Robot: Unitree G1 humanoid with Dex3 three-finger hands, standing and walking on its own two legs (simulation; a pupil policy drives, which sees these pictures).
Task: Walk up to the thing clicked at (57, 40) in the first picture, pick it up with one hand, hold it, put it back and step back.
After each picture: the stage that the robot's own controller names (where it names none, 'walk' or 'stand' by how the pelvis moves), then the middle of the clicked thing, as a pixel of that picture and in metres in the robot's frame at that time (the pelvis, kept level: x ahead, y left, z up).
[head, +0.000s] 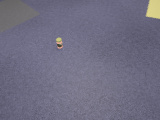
stand; (59, 43) +1.40 +0.32 -0.72
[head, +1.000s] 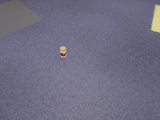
walk; (63, 52) +1.29 +0.20 -0.71
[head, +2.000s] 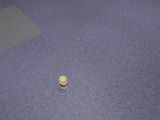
walk; (63, 82) +0.81 +0.20 -0.71
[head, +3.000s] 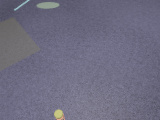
walk; (59, 116) +0.49 +0.25 -0.69
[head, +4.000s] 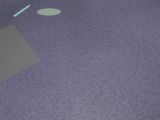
stand; out of the picture +0.34 +0.22 -0.71
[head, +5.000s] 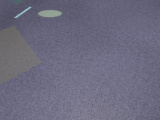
stand; out of the picture +0.34 +0.22 -0.73
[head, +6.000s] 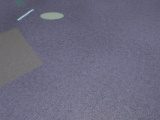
stand; out of the picture +0.34 +0.22 -0.73
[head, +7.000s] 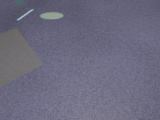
stand; out of the picture +0.33 +0.23 -0.73
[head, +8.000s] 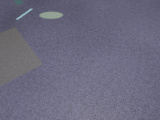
stand; out of the picture +0.33 +0.22 -0.73
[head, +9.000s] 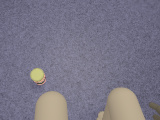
go down; (38, 76) +0.42 +0.22 -0.41
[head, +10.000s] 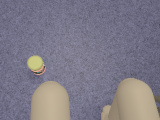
go down; (37, 65) +0.43 +0.23 -0.32
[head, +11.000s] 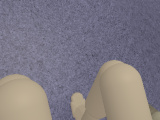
close in; out of the picture +0.41 +0.27 -0.23
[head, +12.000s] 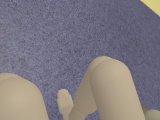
close; out of the picture +0.41 +0.28 -0.23
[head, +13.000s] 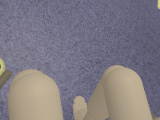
lift; out of the picture +0.35 +0.26 -0.18
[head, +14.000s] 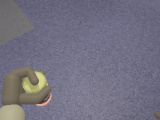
lift; (38, 89) +0.32 +0.18 +0.00
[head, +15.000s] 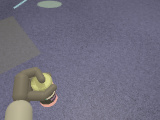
hold; (45, 90) +0.33 +0.16 +0.00
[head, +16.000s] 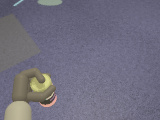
hold; (44, 91) +0.33 +0.17 -0.01
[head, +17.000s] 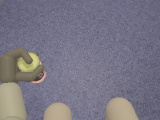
crouch; (33, 68) +0.40 +0.19 -0.08
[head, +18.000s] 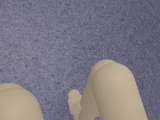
lower; out of the picture +0.43 +0.26 -0.22
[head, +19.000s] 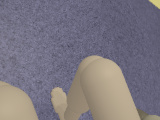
lower; out of the picture +0.42 +0.28 -0.23
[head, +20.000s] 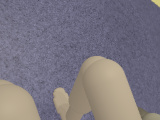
lower; out of the picture +0.42 +0.28 -0.23
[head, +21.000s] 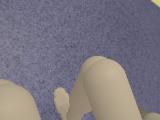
lower; out of the picture +0.42 +0.28 -0.23
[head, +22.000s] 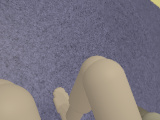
lower; out of the picture +0.42 +0.28 -0.23
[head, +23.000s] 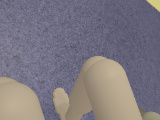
open; out of the picture +0.41 +0.27 -0.23
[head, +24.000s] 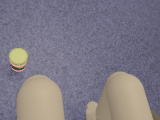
stand; (18, 60) +0.43 +0.23 -0.27
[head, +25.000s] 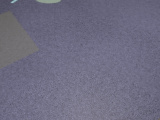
stand; out of the picture +0.36 +0.18 -0.64
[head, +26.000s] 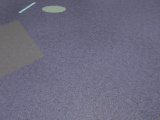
stand; out of the picture +0.38 +0.19 -0.67
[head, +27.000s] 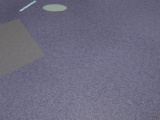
stand; out of the picture +0.37 +0.18 -0.67
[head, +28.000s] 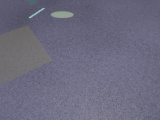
stand; out of the picture +0.39 +0.18 -0.72
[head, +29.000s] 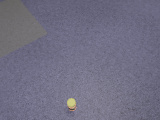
walk; (71, 104) +0.47 +0.13 -0.70
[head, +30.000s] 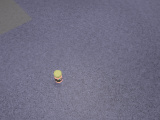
walk; (58, 76) +0.72 +0.21 -0.70
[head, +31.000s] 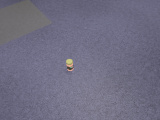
stand; (69, 65) +1.01 +0.21 -0.70
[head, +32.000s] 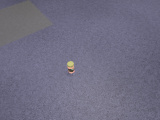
stand; (70, 67) +0.99 +0.19 -0.72
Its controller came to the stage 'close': yes
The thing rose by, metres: 0.71
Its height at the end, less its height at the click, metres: +0.00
